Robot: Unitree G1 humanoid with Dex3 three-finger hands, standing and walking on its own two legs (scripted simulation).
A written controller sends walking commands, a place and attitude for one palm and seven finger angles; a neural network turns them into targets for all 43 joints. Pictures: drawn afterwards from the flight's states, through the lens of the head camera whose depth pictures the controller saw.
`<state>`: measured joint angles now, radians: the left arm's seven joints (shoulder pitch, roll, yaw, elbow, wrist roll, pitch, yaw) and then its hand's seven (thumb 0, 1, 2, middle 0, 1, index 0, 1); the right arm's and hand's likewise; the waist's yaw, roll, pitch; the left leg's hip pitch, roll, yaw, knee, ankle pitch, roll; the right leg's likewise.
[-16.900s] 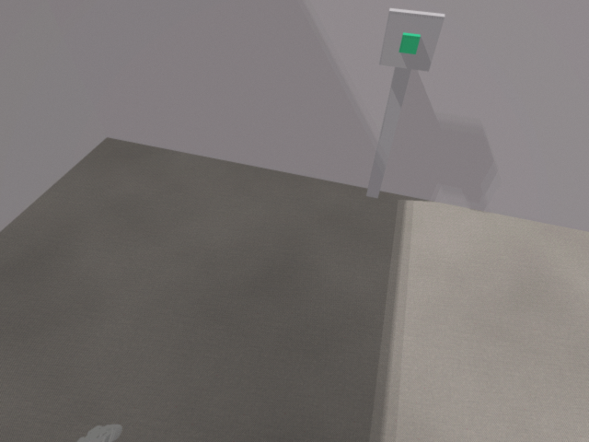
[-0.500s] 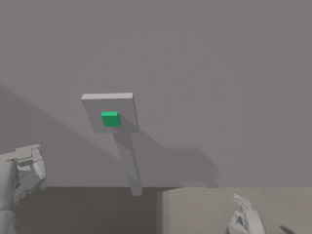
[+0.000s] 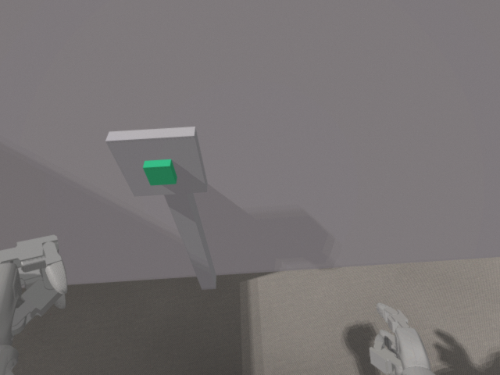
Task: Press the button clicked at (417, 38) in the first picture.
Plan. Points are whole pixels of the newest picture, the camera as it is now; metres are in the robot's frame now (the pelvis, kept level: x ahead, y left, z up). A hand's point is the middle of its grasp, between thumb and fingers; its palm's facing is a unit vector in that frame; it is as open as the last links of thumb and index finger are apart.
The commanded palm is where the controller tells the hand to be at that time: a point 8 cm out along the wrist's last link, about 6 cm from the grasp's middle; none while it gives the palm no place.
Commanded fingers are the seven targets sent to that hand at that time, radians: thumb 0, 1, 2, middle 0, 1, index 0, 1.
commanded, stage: step back with the hand held close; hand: left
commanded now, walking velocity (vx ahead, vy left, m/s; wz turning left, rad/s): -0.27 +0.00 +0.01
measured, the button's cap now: (160, 171) +0.51 +0.24 -0.01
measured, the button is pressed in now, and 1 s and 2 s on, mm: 0 0 0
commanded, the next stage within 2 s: stop stepping back and stand still in 1.12 s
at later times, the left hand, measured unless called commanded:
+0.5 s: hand out of the picture +0.12 +0.27 +0.15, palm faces +0.36 -0.79 -0.49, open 3.1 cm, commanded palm +0.06 +0.30 +0.17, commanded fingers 0.00 0.90 0.90 -1.30 -1.50 -1.30 -1.50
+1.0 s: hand out of the picture +0.06 +0.27 +0.16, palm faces +0.34 -0.81 -0.47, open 3.1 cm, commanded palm +0.01 +0.30 +0.17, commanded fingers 0.00 0.90 0.90 -1.30 -1.50 -1.30 -1.50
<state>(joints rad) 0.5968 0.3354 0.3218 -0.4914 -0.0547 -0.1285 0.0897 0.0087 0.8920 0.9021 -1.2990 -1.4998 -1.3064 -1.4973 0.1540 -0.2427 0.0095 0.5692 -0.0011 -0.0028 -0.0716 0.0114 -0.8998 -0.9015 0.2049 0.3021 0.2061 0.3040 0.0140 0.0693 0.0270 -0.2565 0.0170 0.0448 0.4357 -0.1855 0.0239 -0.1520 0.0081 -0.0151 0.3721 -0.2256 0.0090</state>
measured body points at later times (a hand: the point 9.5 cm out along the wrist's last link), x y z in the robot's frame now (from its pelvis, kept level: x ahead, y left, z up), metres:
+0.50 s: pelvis -0.07 +0.02 -0.01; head -0.03 +0.03 +0.43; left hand +0.09 +0.31 +0.17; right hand +0.13 -0.20 -0.08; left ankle +0.03 +0.10 -0.74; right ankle -0.02 -0.12 -0.74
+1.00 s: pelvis -0.13 +0.03 -0.02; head -0.09 +0.06 +0.43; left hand +0.04 +0.32 +0.19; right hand +0.06 -0.18 -0.09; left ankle +0.03 +0.10 -0.74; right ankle -0.28 -0.10 -0.74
